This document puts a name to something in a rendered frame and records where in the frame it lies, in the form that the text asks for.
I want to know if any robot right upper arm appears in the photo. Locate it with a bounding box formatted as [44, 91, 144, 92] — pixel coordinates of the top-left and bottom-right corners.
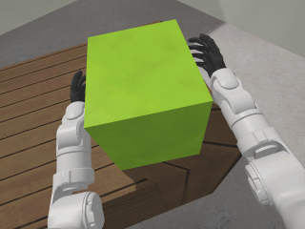
[245, 151, 305, 229]

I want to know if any left robot forearm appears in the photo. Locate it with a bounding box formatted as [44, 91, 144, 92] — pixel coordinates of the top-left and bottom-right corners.
[48, 101, 95, 228]

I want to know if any carton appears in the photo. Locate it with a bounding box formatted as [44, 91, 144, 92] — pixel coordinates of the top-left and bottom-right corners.
[84, 19, 214, 171]

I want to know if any left robot hand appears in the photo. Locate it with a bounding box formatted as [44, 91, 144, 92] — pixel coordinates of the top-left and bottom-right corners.
[70, 70, 87, 104]

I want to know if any pedestal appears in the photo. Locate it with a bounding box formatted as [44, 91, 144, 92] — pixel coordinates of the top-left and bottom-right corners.
[0, 20, 243, 229]

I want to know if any right robot forearm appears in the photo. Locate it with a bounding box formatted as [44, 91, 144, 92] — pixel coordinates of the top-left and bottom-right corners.
[210, 68, 305, 174]

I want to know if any robot left upper arm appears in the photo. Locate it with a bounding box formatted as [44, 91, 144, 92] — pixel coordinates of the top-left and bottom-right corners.
[45, 191, 105, 229]

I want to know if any right robot hand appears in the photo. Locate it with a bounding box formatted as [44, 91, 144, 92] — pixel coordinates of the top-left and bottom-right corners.
[188, 33, 226, 78]

